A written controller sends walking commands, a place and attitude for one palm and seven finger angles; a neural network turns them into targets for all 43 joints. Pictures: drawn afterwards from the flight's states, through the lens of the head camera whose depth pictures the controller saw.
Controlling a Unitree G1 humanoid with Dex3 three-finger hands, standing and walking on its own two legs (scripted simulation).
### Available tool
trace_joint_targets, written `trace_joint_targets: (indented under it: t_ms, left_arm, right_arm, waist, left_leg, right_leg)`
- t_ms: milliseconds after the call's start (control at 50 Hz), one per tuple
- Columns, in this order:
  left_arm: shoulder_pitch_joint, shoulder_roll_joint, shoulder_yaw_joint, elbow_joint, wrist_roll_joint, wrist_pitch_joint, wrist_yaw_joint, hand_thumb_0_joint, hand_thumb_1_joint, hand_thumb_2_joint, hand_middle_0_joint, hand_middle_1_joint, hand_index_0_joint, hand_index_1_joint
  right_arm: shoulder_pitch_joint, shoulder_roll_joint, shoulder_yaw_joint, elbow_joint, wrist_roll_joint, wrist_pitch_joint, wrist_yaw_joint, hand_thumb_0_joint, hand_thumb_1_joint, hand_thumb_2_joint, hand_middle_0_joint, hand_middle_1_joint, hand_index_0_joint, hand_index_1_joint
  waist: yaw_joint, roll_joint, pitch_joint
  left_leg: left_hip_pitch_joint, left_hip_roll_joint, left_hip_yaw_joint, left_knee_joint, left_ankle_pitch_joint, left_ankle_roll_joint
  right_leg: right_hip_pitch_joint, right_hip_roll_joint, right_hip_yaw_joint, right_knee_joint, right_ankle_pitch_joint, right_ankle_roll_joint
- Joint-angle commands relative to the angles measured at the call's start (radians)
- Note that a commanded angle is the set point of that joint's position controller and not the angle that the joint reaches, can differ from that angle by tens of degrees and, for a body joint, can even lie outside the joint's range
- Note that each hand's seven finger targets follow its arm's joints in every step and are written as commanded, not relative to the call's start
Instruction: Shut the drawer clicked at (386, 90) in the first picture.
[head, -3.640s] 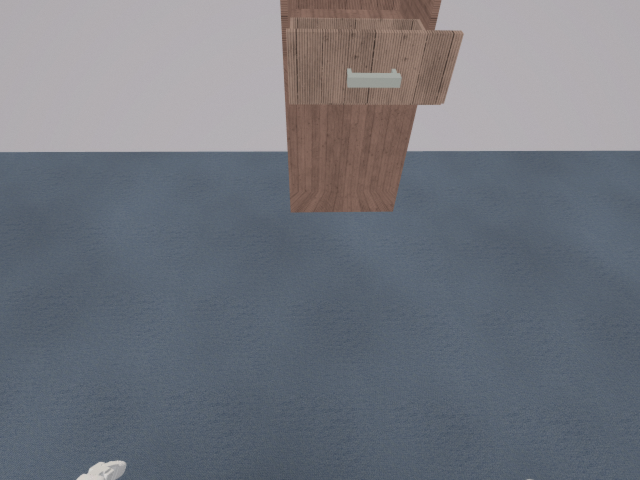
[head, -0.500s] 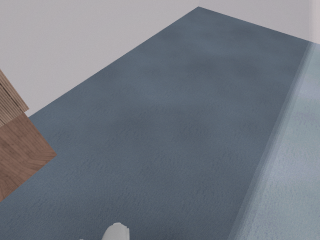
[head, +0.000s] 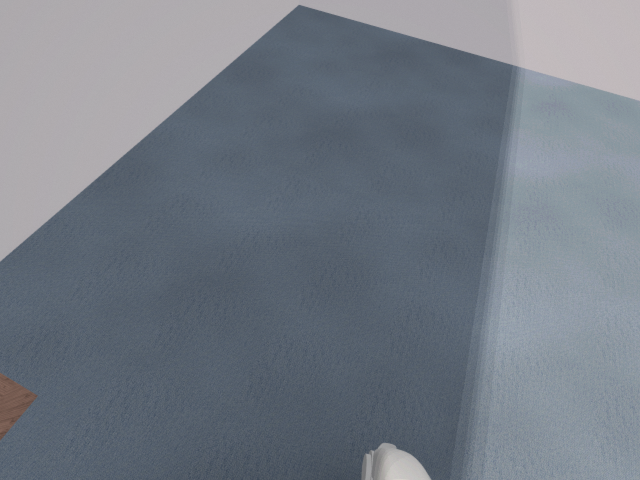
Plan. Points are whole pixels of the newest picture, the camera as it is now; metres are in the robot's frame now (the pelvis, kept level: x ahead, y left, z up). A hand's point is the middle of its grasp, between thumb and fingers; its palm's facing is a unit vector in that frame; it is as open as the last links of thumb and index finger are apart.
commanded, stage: walk to a spot facing it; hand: left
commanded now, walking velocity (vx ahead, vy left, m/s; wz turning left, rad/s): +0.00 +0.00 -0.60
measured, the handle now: out of the picture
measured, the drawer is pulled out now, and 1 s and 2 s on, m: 0.30 0.30 0.30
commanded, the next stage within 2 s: turn to face it in 0.02 s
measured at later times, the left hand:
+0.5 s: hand (207, 433) +0.20 +0.17 -0.19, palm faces +0.03 -0.99 -0.13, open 7.3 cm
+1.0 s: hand out of the picture +0.09 +0.19 -0.15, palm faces +0.34 -0.89 -0.29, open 7.3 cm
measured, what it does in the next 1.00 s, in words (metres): steps on the spot, turning left: right foot, then left foot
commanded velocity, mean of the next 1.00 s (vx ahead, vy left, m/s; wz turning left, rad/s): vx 0.00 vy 0.00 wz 0.49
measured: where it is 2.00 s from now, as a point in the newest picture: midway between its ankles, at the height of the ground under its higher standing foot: outside the picture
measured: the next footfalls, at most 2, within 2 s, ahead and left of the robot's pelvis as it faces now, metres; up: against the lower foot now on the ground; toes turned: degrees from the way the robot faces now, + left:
right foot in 0.16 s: +0.12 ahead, -0.14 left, +0.00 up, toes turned -13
left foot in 0.46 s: +0.14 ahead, +0.11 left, +0.00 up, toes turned +9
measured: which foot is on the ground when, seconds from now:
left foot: down 0.00-0.14, up 0.16-0.44, down 0.46-0.92, up 0.94-1.00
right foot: up 0.00-0.14, down 0.16-0.48, up 0.50-0.92, down 0.94-1.00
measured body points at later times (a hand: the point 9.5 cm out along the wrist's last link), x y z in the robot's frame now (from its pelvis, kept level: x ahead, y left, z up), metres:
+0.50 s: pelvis +0.07 +0.01 -0.03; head +0.08 +0.03 +0.42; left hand +0.20 +0.22 -0.17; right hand +0.07 -0.22 -0.17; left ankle +0.10 +0.10 -0.75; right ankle +0.08 -0.13 -0.74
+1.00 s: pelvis +0.05 -0.04 -0.01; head +0.08 -0.06 +0.44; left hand +0.07 +0.23 -0.13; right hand +0.20 -0.29 -0.16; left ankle +0.07 +0.09 -0.71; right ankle +0.09 -0.15 -0.74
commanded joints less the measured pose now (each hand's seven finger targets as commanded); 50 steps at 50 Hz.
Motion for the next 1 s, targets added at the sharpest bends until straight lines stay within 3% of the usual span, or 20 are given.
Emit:
trace_joint_targets:
  t_ms: [0,60,100,120,140,160,180,240,320,400,420,460,480,580,740,860,880,900,920,980]
  left_arm:
    - [-0.088,0.013,-0.007,-0.105,0.003,-0.027,-0.006,0.0,0.9,0.9,-0.2,-0.3,-0.2,-0.3]
    - [-0.077,0.031,-0.004,-0.117,0.006,-0.039,-0.001,0.0,0.9,0.9,-0.2,-0.3,-0.2,-0.3]
    - [0.076,0.087,0.007,-0.081,0.01,-0.064,0.009,0.0,0.9,0.9,-0.2,-0.3,-0.2,-0.3]
    - [0.182,0.195,0.025,-0.048,0.016,-0.083,0.027,0.0,0.9,0.9,-0.2,-0.3,-0.2,-0.3]
    - [0.22,0.245,0.024,-0.024,-0.012,-0.087,0.037,0.0,0.9,0.9,-0.2,-0.3,-0.2,-0.3]
    - [0.197,0.223,0.019,-0.029,-0.017,-0.078,0.049,0.0,0.9,0.9,-0.2,-0.3,-0.2,-0.3]
    - [0.122,0.207,0.01,-0.038,-0.011,-0.077,0.055,0.0,0.9,0.9,-0.2,-0.3,-0.2,-0.3]
    - [-0.079,0.111,-0.028,-0.063,-0.002,-0.076,0.067,0.0,0.9,0.9,-0.2,-0.3,-0.2,-0.3]
    - [-0.076,0.122,-0.022,-0.057,-0.001,-0.061,0.064,0.0,0.9,0.9,-0.2,-0.3,-0.2,-0.3]
    - [-0.048,0.132,-0.005,-0.053,-0.009,-0.047,0.066,0.0,0.9,0.9,-0.2,-0.3,-0.2,-0.3]
    - [-0.05,0.118,-0.004,-0.063,-0.014,-0.04,0.063,0.0,0.9,0.9,-0.2,-0.3,-0.2,-0.3]
    - [-0.051,0.025,-0.01,-0.121,-0.02,-0.028,0.058,0.0,0.9,0.9,-0.2,-0.3,-0.2,-0.3]
    - [-0.114,0.036,-0.009,-0.133,-0.008,-0.025,0.062,0.0,0.9,0.9,-0.2,-0.3,-0.2,-0.3]
    - [-0.062,0.039,0.003,-0.094,-0.012,-0.04,0.049,0.0,0.9,0.9,-0.2,-0.3,-0.2,-0.3]
    - [-0.071,0.05,0.001,-0.114,-0.018,-0.034,0.05,0.0,0.9,0.9,-0.2,-0.3,-0.2,-0.3]
    - [0.087,0.09,0.005,-0.095,-0.024,-0.042,0.057,0.0,0.9,0.9,-0.2,-0.3,-0.2,-0.3]
    - [0.124,0.126,0.012,-0.091,-0.018,-0.048,0.062,0.0,0.9,0.9,-0.2,-0.3,-0.2,-0.3]
    - [0.128,0.227,0.031,-0.104,0.003,-0.058,0.07,0.0,0.9,0.9,-0.2,-0.3,-0.2,-0.3]
    - [0.068,0.266,0.022,-0.138,-0.001,-0.049,0.069,0.0,0.9,0.9,-0.2,-0.3,-0.2,-0.3]
    - [-0.063,0.173,0.001,-0.159,-0.003,-0.061,0.067,0.0,0.9,0.9,-0.2,-0.3,-0.2,-0.3]
  right_arm:
    - [0.077,-0.158,-0.042,-0.034,-0.003,0.0,0.0,0.0,-0.9,-0.9,0.2,0.3,0.2,0.3]
    - [0.073,-0.18,-0.054,-0.037,-0.002,0.011,0.002,0.0,-0.9,-0.9,0.2,0.3,0.2,0.3]
    - [0.067,-0.19,-0.054,-0.054,0.01,0.013,0.01,0.0,-0.9,-0.9,0.2,0.3,0.2,0.3]
    - [0.092,-0.122,-0.034,-0.07,0.024,0.016,0.02,0.0,-0.9,-0.9,0.2,0.3,0.2,0.3]
    - [0.076,-0.076,-0.021,-0.088,0.027,0.024,0.006,0.0,-0.9,-0.9,0.2,0.3,0.2,0.3]
    - [0.028,-0.073,-0.014,-0.087,0.025,0.032,-0.005,0.0,-0.9,-0.9,0.2,0.3,0.2,0.3]
    - [0.029,-0.06,-0.009,-0.073,0.022,0.04,-0.004,0.0,-0.9,-0.9,0.2,0.3,0.2,0.3]
    - [0.12,-0.047,-0.004,0.007,0.011,0.064,0.004,0.0,-0.9,-0.9,0.2,0.3,0.2,0.3]
    - [0.112,-0.031,0.003,0.01,0.013,0.069,0.016,0.0,-0.9,-0.9,0.2,0.3,0.2,0.3]
    - [0.103,-0.039,-0.009,-0.012,0.008,0.061,0.028,0.0,-0.9,-0.9,0.2,0.3,0.2,0.3]
    - [0.125,-0.061,-0.016,-0.011,0.006,0.058,0.032,0.0,-0.9,-0.9,0.2,0.3,0.2,0.3]
    - [0.158,-0.202,-0.05,-0.048,-0.01,0.048,0.029,0.0,-0.9,-0.9,0.2,0.3,0.2,0.3]
    - [0.173,-0.208,-0.056,-0.031,-0.014,0.041,0.015,0.0,-0.9,-0.9,0.2,0.3,0.2,0.3]
    - [0.047,-0.155,-0.046,-0.069,0.0,0.023,0.003,0.0,-0.9,-0.9,0.2,0.3,0.2,0.3]
    - [0.03,-0.213,-0.071,-0.084,0.0,0.046,0.014,0.0,-0.9,-0.9,0.2,0.3,0.2,0.3]
    - [-0.096,-0.244,-0.085,-0.142,0.003,0.071,0.03,0.0,-0.9,-0.9,0.2,0.3,0.2,0.3]
    - [-0.103,-0.212,-0.084,-0.155,0.01,0.074,0.034,0.0,-0.9,-0.9,0.2,0.3,0.2,0.3]
    - [-0.089,-0.14,-0.073,-0.179,0.018,0.078,0.039,0.0,-0.9,-0.9,0.2,0.3,0.2,0.3]
    - [-0.117,-0.155,-0.074,-0.199,0.003,0.076,0.039,0.0,-0.9,-0.9,0.2,0.3,0.2,0.3]
    - [-0.118,-0.177,-0.076,-0.16,-0.002,0.095,0.055,0.0,-0.9,-0.9,0.2,0.3,0.2,0.3]
  waist:
    - [-0.047,0.244,-0.039]
    - [-0.027,0.239,-0.06]
    - [0.059,0.153,-0.166]
    - [0.093,-0.111,-0.283]
    - [0.085,-0.181,-0.342]
    - [0.09,-0.075,-0.317]
    - [0.056,-0.141,-0.269]
    - [-0.051,-0.063,-0.121]
    - [-0.026,-0.128,-0.061]
    - [-0.023,-0.1,-0.062]
    - [-0.034,-0.016,-0.066]
    - [-0.057,0.387,-0.032]
    - [-0.087,0.331,-0.041]
    - [-0.029,0.166,-0.142]
    - [-0.055,0.197,-0.162]
    - [0.017,0.208,-0.154]
    - [0.035,0.123,-0.148]
    - [0.042,-0.168,-0.121]
    - [0.039,-0.239,-0.08]
    - [-0.032,-0.127,0.0]
  left_leg:
    - [0.096,0.245,-0.059,-0.059,0.689,0.064]
    - [0.113,0.267,-0.049,0.049,0.797,0.048]
    - [0.014,0.235,-0.019,0.338,0.802,-0.014]
    - [-0.301,0.117,-0.013,0.607,0.258,-0.069]
    - [-0.442,0.002,-0.144,0.825,-0.326,-0.1]
    - [-0.423,0.011,-0.277,0.836,-0.306,-0.081]
    - [-0.426,0.015,-0.298,0.845,-0.268,-0.079]
    - [-0.273,0.023,-0.302,0.662,-0.135,-0.077]
    - [-0.253,-0.023,-0.229,0.457,-0.112,-0.08]
    - [-0.172,-0.041,-0.182,0.194,0.05,-0.082]
    - [-0.119,-0.029,-0.211,0.097,0.142,-0.069]
    - [-0.152,0.283,-0.702,-0.179,0.328,0.112]
    - [-0.156,0.296,-0.792,-0.228,0.284,0.159]
    - [-0.019,0.144,-0.545,-0.131,0.473,0.126]
    - [0.017,0.121,-0.619,-0.115,0.437,0.149]
    - [-0.226,0.037,-0.658,-0.07,0.228,0.087]
    - [-0.336,-0.018,-0.622,0.002,0.114,0.037]
    - [-0.542,-0.158,-0.447,0.262,-0.11,-0.052]
    - [-0.537,-0.172,-0.376,0.503,-0.233,-0.069]
    - [-0.479,-0.099,-0.372,0.752,-0.086,-0.073]
  right_leg:
    - [0.019,0.023,-0.04,-0.154,-0.03,-0.015]
    - [0.119,0.058,-0.061,-0.259,-0.061,-0.047]
    - [0.414,0.068,-0.048,-0.47,0.124,-0.08]
    - [0.737,-0.178,0.252,-0.479,0.55,-0.169]
    - [0.766,-0.374,0.422,-0.462,1.021,-0.289]
    - [0.663,-0.342,0.335,-0.49,0.958,-0.307]
    - [0.572,-0.325,0.336,-0.54,0.75,-0.297]
    - [0.273,-0.222,0.115,-0.618,0.412,-0.221]
    - [0.266,-0.214,0.047,-0.636,0.233,-0.198]
    - [0.275,-0.211,-0.02,-0.507,0.166,-0.134]
    - [0.233,-0.186,-0.043,-0.429,0.085,-0.095]
    - [0.052,0.007,-0.081,-0.07,-0.345,0.011]
    - [0.01,0.017,0.018,0.124,-0.363,-0.003]
    - [-0.012,-0.006,0.09,0.156,-0.151,0.019]
    - [0.069,0.044,0.082,-0.083,-0.187,0.027]
    - [0.394,0.074,0.052,-0.455,-0.039,0.001]
    - [0.512,0.015,0.096,-0.609,-0.011,-0.02]
    - [0.584,-0.264,0.399,-0.769,-0.18,-0.118]
    - [0.403,-0.422,0.485,-0.8,-0.181,-0.199]
    - [0.27,-0.268,0.249,-0.711,0.025,-0.174]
